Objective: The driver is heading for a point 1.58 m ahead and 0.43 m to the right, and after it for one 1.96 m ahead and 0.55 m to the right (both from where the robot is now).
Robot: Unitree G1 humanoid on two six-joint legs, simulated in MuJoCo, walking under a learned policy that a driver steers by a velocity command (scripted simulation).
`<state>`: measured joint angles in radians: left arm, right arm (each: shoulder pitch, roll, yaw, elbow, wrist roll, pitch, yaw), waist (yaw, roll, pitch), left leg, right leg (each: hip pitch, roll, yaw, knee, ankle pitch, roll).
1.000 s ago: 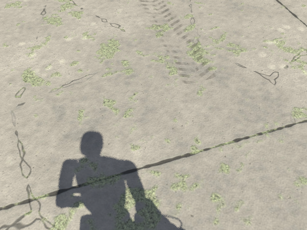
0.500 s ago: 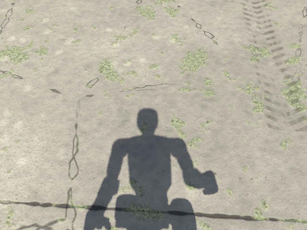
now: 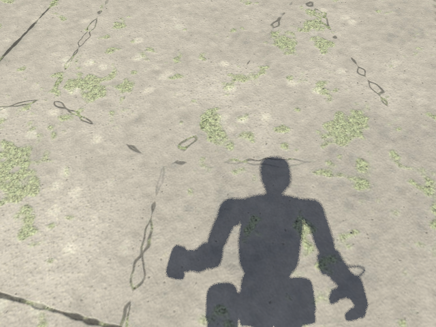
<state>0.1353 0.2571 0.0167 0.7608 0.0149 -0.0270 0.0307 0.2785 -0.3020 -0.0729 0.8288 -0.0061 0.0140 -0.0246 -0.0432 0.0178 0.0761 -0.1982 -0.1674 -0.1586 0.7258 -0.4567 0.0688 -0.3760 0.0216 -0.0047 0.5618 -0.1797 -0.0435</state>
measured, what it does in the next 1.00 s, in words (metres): steps on the spot: left foot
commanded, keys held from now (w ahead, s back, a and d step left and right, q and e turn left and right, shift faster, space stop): no key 1.00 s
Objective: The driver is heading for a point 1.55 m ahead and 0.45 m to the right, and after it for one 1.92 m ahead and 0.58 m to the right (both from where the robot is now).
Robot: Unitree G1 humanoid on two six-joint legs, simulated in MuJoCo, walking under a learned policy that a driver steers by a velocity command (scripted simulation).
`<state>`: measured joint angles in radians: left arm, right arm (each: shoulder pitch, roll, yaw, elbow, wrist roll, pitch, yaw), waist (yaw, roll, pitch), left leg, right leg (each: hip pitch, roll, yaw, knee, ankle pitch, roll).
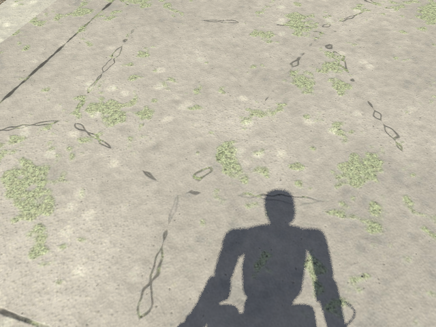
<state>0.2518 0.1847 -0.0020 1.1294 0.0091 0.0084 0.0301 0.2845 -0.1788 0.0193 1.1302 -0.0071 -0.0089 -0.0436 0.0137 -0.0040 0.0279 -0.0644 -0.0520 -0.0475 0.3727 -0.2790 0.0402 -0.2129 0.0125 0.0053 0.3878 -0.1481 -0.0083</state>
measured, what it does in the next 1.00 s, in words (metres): stands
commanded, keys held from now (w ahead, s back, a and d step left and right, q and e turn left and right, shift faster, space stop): no key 0.64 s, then e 0.36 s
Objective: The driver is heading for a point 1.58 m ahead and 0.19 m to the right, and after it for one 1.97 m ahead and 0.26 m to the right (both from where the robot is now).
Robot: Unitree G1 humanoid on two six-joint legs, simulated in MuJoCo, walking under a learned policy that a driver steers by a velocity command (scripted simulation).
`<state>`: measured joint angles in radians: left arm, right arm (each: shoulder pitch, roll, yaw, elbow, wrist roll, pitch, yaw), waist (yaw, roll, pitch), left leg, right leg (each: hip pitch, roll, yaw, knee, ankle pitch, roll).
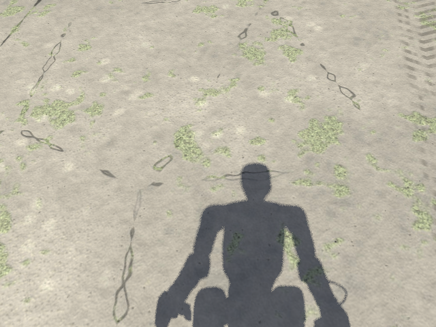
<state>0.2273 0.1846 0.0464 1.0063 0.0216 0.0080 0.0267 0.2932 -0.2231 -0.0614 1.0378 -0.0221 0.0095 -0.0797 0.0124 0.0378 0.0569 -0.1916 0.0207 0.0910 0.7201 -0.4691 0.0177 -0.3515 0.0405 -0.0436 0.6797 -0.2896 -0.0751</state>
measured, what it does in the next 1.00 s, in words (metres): walks ahead, turning right: left foot, then right foot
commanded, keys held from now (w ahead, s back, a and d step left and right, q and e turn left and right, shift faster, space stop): e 0.06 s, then w+e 0.42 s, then w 0.52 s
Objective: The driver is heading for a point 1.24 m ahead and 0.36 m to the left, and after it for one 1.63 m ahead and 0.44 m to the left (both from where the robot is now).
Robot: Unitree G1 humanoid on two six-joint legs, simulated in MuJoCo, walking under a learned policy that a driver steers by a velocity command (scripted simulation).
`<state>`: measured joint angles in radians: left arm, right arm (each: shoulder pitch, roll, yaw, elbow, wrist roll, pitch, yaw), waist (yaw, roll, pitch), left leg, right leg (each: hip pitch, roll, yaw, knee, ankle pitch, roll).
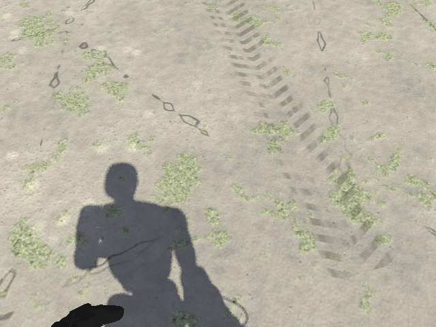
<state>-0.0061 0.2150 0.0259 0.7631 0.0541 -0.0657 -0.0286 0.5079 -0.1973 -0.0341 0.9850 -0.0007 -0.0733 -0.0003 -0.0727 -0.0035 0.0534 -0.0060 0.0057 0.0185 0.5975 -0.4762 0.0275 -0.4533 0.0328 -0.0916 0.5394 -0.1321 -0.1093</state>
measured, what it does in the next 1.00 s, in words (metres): walks ahead, turning left: left foot, then right foot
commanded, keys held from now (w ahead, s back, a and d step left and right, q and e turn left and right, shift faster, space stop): w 0.04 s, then w+q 0.18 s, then s+q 0.40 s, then w+q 0.38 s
